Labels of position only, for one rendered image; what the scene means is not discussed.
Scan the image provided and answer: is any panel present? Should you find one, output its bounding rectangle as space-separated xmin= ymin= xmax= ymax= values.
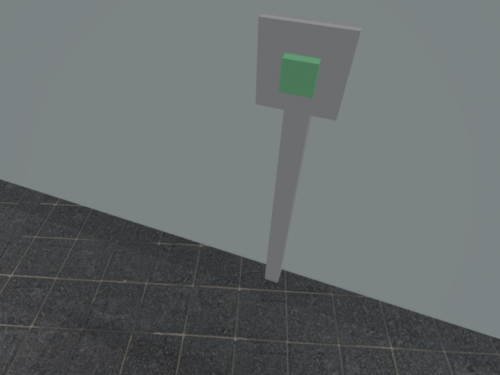
xmin=255 ymin=11 xmax=362 ymax=283

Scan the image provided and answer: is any button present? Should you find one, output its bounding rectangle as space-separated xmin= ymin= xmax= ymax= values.
xmin=279 ymin=52 xmax=321 ymax=98

